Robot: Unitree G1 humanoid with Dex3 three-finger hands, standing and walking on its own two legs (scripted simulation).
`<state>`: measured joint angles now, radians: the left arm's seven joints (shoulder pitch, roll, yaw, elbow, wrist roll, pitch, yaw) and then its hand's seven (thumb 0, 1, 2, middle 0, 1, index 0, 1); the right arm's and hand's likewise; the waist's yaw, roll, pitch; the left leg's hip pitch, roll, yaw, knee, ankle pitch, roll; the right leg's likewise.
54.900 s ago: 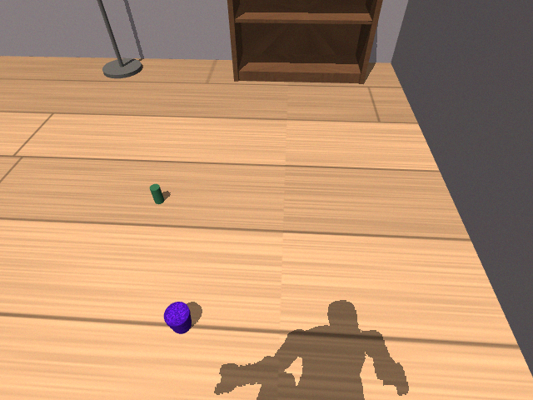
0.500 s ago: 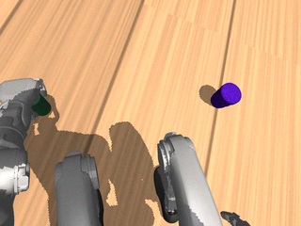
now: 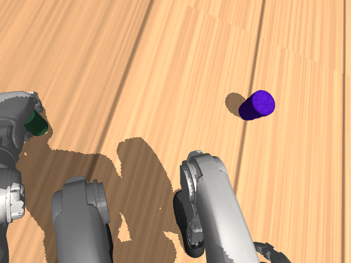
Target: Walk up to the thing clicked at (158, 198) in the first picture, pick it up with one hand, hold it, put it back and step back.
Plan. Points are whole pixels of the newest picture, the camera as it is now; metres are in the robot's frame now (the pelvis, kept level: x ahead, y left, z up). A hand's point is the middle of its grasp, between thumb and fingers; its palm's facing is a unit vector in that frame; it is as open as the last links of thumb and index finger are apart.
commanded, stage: lower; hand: left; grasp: from above
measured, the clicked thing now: (30, 121) +0.48 +0.26 -0.20
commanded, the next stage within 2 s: rest in 0.12 s
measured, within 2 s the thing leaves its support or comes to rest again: rests again in 0.96 s
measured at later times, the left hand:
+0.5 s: hand (30, 126) +0.47 +0.27 -0.22, palm faces -0.48 -0.08 -0.87, open 8.5 cm
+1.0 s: hand (35, 127) +0.48 +0.27 -0.25, palm faces -0.48 -0.08 -0.88, open 8.5 cm
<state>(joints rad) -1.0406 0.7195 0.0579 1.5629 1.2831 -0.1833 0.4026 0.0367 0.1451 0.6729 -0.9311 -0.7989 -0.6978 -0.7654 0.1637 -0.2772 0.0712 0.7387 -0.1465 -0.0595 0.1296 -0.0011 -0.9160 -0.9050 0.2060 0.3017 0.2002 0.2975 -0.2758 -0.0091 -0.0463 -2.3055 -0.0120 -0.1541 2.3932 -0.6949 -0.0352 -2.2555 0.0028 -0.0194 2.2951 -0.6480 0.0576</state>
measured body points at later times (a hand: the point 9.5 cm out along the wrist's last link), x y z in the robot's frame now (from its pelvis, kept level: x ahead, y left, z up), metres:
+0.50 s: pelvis +0.01 +0.00 -0.02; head +0.26 +0.07 +0.34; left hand +0.49 +0.27 -0.17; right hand +0.03 -0.27 -0.11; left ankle +0.07 +0.13 -0.30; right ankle +0.11 -0.14 -0.30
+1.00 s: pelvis +0.01 +0.01 -0.03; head +0.28 +0.09 +0.32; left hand +0.50 +0.27 -0.20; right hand +0.03 -0.26 -0.11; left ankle +0.07 +0.13 -0.30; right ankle +0.11 -0.14 -0.30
